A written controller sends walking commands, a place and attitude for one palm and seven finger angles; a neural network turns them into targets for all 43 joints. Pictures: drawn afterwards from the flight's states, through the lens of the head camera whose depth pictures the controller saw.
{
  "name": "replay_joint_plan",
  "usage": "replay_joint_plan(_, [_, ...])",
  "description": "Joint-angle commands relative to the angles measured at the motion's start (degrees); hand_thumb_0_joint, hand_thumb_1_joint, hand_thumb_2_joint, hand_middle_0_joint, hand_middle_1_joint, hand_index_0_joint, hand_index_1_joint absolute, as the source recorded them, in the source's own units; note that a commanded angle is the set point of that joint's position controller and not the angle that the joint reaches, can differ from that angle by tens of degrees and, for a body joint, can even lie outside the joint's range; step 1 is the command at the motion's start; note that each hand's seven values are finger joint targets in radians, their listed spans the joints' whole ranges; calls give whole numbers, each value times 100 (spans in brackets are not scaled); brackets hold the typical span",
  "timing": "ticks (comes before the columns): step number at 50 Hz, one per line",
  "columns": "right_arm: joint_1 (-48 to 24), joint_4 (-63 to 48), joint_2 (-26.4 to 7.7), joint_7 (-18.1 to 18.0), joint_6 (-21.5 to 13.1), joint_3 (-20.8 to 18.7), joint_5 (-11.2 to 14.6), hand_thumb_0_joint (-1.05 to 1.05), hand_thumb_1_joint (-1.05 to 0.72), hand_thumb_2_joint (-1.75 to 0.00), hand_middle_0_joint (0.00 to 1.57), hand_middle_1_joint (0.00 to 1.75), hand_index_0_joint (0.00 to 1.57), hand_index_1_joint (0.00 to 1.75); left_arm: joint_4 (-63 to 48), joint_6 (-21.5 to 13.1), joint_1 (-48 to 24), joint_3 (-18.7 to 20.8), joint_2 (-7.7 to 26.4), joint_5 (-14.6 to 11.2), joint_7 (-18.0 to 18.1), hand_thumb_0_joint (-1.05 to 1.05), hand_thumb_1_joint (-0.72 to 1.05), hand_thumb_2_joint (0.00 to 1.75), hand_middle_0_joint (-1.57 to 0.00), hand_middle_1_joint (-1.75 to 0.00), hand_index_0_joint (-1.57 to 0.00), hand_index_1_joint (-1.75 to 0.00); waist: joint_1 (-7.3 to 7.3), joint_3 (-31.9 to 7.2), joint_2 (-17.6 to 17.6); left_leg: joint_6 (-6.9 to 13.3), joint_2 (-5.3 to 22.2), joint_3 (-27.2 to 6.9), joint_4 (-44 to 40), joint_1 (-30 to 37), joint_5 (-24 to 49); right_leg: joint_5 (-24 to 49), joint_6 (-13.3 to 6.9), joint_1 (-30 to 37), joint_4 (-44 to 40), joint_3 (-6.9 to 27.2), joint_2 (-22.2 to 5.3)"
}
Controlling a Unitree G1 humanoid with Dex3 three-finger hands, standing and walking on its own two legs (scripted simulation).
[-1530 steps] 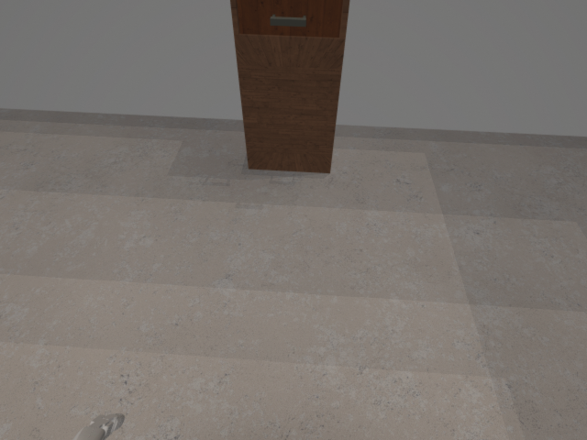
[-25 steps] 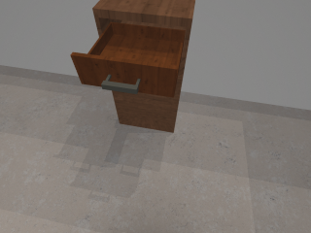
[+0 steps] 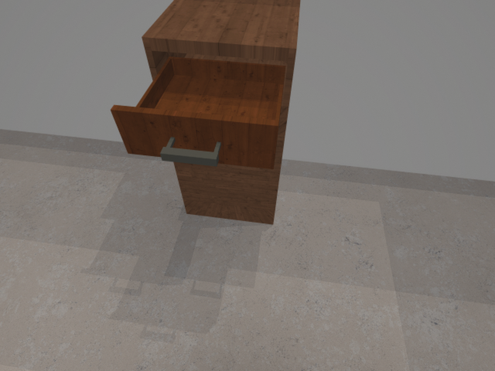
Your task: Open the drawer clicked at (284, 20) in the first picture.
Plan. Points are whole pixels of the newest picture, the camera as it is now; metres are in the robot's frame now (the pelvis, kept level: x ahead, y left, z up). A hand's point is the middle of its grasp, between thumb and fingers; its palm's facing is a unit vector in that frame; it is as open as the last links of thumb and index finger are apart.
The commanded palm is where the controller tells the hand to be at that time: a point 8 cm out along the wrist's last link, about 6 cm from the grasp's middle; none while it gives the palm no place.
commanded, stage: let the arm hang, fingers relaxed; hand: left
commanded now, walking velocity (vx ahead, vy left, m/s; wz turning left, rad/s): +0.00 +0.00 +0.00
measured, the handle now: (192, 150) +0.58 +0.16 -0.01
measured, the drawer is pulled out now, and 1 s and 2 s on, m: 0.29 0.29 0.29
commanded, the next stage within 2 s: look to check the result in 0.10 s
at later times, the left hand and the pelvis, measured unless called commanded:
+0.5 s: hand out of the picture +0.01 +0.17 -0.18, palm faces +0.03 -0.98 -0.19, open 7.4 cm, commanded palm none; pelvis +0.01 +0.00 +0.00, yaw +0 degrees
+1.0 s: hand out of the picture +0.03 +0.16 -0.17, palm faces +0.02 -0.98 -0.20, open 7.4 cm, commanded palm none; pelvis +0.02 -0.01 +0.00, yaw +0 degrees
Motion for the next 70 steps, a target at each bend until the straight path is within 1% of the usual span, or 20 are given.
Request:
replay_joint_plan(1, [405,-124,-529,-65,-108,-127,33,0,-90,-90,20,30,20,30,-80,-88,436,112,576,-15,20,0,90,90,-20,-30,-20,-30,27,78,27,109,570,-534,-607,12,-39,124,-206,-152,-482,339,-468])
replay_joint_plan(4, [419,-105,-526,-71,-114,-125,41,0,-90,-90,20,30,20,30,-54,-93,440,107,572,-23,25,0,90,90,-20,-30,-20,-30,18,27,47,97,562,-493,-562,112,153,232,-196,-131,-470,330,-484])
replay_joint_plan(5, [409,-100,-519,-73,-110,-127,53,0,-90,-90,20,30,20,30,-48,-96,470,103,566,-21,32,0,90,90,-20,-30,-20,-30,30,80,-62,105,574,-502,-555,136,144,192,-199,-187,-482,337,-468])
replay_joint_plan(7, [422,-77,-515,-75,-106,-125,43,0,-90,-90,20,30,20,30,-30,-89,451,96,549,-24,34,0,90,90,-20,-30,-20,-30,5,86,66,101,565,-500,-577,150,143,212,-195,-174,-482,342,-477])
replay_joint_plan(13, [414,-50,-526,-73,-93,-128,44,0,-90,-90,20,30,20,30,3,-84,484,87,532,-16,37,0,90,90,-20,-30,-20,-30,-4,192,21,95,575,-509,-644,119,-89,96,-185,-242,-498,354,-458])
replay_joint_plan(19, [390,-35,-518,-78,-109,-130,52,0,-90,-90,20,30,20,30,42,-99,508,88,530,-22,43,0,90,90,-20,-30,-20,-30,0,60,-24,102,572,-483,-586,249,135,247,-183,-173,-489,360,-485])
replay_joint_plan(21, [392,-35,-500,-80,-110,-139,55,0,-90,-90,20,30,20,30,42,-102,507,92,524,-16,52,0,90,90,-20,-30,-20,-30,-8,59,63,102,585,-452,-563,286,198,270,-179,-184,-499,347,-495])
replay_joint_plan(25, [337,-48,-513,-79,-102,-139,61,0,-90,-90,20,30,20,30,51,-105,538,85,503,-11,54,0,90,90,-20,-30,-20,-30,14,188,-59,98,580,-463,-572,263,147,221,-181,-271,-514,376,-472])
replay_joint_plan(26, [367,-29,-495,-80,-103,-138,50,0,-90,-90,20,30,20,30,43,-102,509,84,492,-14,53,0,90,90,-20,-30,-20,-30,-8,196,13,96,581,-455,-588,238,137,231,-179,-241,-517,363,-481])
replay_joint_plan(35, [302,-29,-506,-84,-112,-145,54,0,-90,-90,20,30,20,30,26,-121,495,101,505,-18,55,0,90,90,-20,-30,-20,-30,15,54,-27,87,572,-421,-499,363,376,387,-189,-173,-508,396,-483])
replay_joint_plan(41, [306,2,-508,-82,-101,-137,45,0,-90,-90,20,30,20,30,25,-108,420,100,528,-23,51,0,90,90,-20,-30,-20,-30,-9,182,49,70,582,-427,-562,270,231,279,-184,-191,-529,378,-481])
replay_joint_plan(45, [270,-11,-526,-82,-106,-151,55,0,-90,-90,20,30,20,30,16,-126,452,109,537,-27,47,0,90,90,-20,-30,-20,-30,25,91,-112,74,573,-407,-504,350,328,335,-189,-156,-546,407,-488])
replay_joint_plan(46, [298,-1,-518,-82,-106,-145,50,0,-90,-90,20,30,20,30,12,-126,425,106,551,-32,48,0,90,90,-20,-30,-20,-30,0,39,-148,72,569,-407,-486,347,376,386,-188,-97,-551,403,-498])
replay_joint_plan(51, [279,8,-505,-93,-116,-151,51,0,-90,-90,20,30,20,30,-4,-138,421,114,554,-38,57,0,90,90,-20,-30,-20,-30,1,-76,-35,63,576,-362,-422,442,640,734,-202,3,-500,398,-526])
replay_joint_plan(53, [250,22,-508,-93,-109,-148,51,0,-90,-90,20,30,20,30,-9,-139,406,114,560,-39,56,0,90,90,-20,-30,-20,-30,-2,-3,-28,45,567,-362,-434,413,631,764,-203,-22,-504,416,-518])
replay_joint_plan(55, [223,4,-514,-97,-102,-154,58,0,-90,-90,20,30,20,30,-1,-142,445,112,539,-34,59,0,90,90,-20,-30,-20,-30,11,37,-153,56,580,-366,-419,458,619,732,-208,-92,-522,411,-504])
replay_joint_plan(58, [228,21,-519,-97,-99,-143,48,0,-90,-90,20,30,20,30,-4,-128,396,114,557,-39,53,0,90,90,-20,-30,-20,-30,3,96,59,38,569,-360,-458,387,541,652,-201,-76,-536,419,-511])
replay_joint_plan(66, [213,6,-530,-101,-95,-153,50,0,-90,-90,20,30,20,30,8,-142,376,125,582,-39,52,0,90,90,-20,-30,-20,-30,-13,-63,-137,38,587,-339,-410,493,658,837,-201,21,-540,385,-534])
replay_joint_plan(68, [178,18,-551,-104,-92,-141,45,0,-90,-90,20,30,20,30,10,-136,368,121,581,-46,46,0,90,90,-20,-30,-20,-30,-4,-4,-19,24,578,-333,-420,464,633,822,-205,3,-551,413,-528])
replay_joint_plan(70, [156,2,-545,-103,-90,-147,53,0,-90,-90,20,30,20,30,-2,-138,395,129,568,-37,49,0,90,90,-20,-30,-20,-30,14,86,-27,31,578,-343,-445,462,585,724,-207,-73,-573,415,-514])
